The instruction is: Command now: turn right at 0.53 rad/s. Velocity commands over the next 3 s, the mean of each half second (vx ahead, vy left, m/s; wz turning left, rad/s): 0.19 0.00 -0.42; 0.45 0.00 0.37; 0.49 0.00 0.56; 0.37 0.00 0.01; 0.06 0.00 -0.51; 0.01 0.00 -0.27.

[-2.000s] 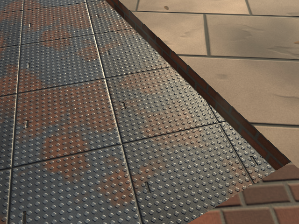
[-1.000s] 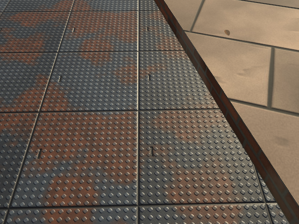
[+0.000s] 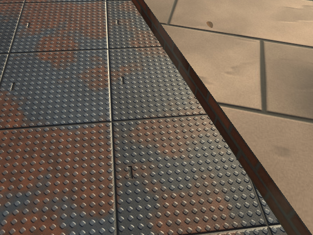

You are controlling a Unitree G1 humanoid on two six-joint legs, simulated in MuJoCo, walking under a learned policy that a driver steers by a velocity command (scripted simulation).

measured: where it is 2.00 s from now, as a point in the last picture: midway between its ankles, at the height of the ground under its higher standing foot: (163, 157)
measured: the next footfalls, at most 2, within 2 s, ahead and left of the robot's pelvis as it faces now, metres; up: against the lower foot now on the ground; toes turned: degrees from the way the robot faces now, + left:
right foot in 0.42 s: +0.12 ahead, -0.19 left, +0.00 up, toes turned -15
left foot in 0.90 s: +0.49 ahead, -0.03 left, +0.00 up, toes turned +0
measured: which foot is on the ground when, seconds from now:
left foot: down 0.00-0.44, up 0.46-0.88, down 0.90-1.00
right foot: up 0.00-0.40, down 0.42-0.92, up 0.94-1.00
